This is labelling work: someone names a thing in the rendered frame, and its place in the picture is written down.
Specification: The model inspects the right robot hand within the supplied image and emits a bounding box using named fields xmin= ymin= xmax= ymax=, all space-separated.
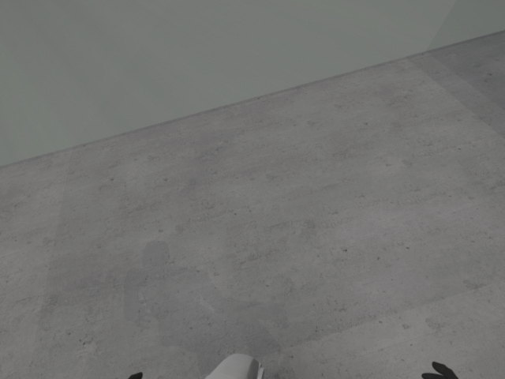
xmin=421 ymin=362 xmax=458 ymax=379

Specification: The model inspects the left robot thigh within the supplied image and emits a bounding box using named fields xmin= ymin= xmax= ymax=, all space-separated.
xmin=205 ymin=354 xmax=264 ymax=379

